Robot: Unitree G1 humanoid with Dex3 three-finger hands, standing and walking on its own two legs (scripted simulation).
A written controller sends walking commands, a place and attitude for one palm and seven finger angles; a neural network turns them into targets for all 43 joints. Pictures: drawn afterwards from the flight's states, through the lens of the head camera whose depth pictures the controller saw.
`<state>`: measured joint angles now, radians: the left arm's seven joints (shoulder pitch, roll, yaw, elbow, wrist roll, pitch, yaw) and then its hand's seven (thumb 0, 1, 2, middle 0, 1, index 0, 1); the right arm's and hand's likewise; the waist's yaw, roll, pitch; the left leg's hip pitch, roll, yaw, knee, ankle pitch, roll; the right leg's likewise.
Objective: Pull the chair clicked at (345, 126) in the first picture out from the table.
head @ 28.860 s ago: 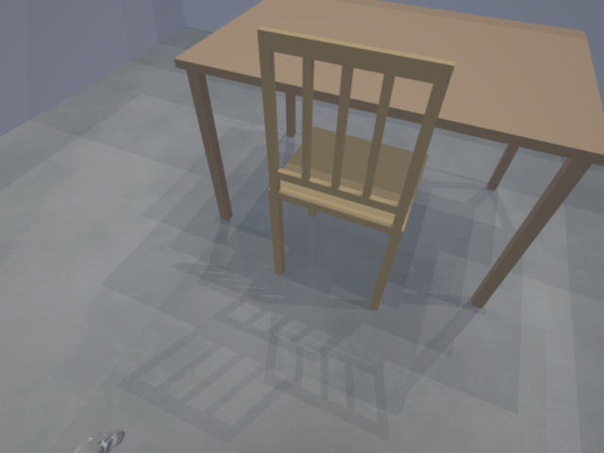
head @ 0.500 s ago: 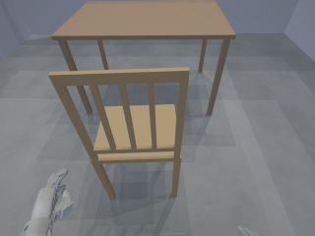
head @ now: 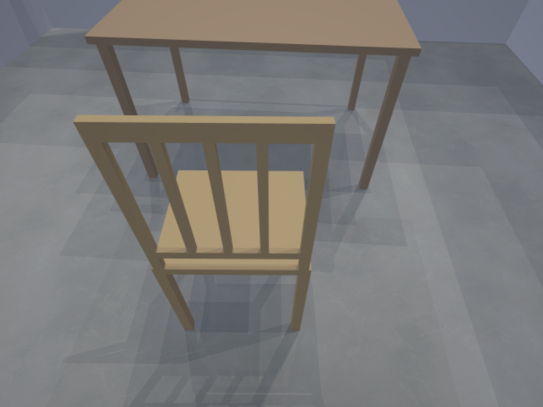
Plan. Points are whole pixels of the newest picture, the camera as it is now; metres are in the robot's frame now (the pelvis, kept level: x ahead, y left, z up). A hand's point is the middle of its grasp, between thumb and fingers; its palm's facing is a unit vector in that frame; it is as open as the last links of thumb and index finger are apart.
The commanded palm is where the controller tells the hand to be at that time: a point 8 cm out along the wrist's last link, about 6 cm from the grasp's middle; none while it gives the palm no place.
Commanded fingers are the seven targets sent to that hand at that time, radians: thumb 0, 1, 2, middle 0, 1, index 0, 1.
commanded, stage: let the arm hang, fingers relaxed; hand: left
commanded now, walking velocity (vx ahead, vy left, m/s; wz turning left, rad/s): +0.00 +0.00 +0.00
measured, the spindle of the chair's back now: (220, 205) +0.50 +0.14 -0.05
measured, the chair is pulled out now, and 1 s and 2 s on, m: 0.60 0.60 0.60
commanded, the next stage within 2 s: look to check the result in 0.46 s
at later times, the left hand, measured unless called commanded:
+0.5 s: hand out of the picture -0.01 +0.14 -0.17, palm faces +0.02 -0.98 -0.18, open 7.3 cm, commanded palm none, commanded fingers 0.00 0.90 0.90 -0.20 -0.30 -0.20 -0.30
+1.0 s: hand out of the picture -0.01 +0.13 -0.18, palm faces +0.03 -0.99 -0.17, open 7.3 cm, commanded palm none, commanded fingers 0.00 0.90 0.90 -0.20 -0.30 -0.20 -0.30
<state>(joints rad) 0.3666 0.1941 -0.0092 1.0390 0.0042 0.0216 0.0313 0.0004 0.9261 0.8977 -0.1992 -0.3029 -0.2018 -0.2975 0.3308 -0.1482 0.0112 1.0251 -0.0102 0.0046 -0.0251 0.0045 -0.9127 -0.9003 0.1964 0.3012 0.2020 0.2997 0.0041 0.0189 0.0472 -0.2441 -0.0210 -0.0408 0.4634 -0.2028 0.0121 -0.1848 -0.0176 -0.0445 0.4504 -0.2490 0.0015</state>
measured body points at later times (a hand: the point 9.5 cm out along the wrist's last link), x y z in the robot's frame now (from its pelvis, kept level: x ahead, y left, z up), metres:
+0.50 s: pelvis +0.00 -0.02 +0.00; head +0.02 -0.03 +0.45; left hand -0.01 +0.19 -0.16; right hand -0.03 -0.22 -0.16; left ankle +0.03 +0.11 -0.74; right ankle +0.00 -0.12 -0.74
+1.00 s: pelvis +0.00 -0.03 +0.00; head +0.02 -0.03 +0.45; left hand -0.01 +0.18 -0.16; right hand -0.02 -0.23 -0.16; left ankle +0.03 +0.11 -0.74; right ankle +0.00 -0.12 -0.74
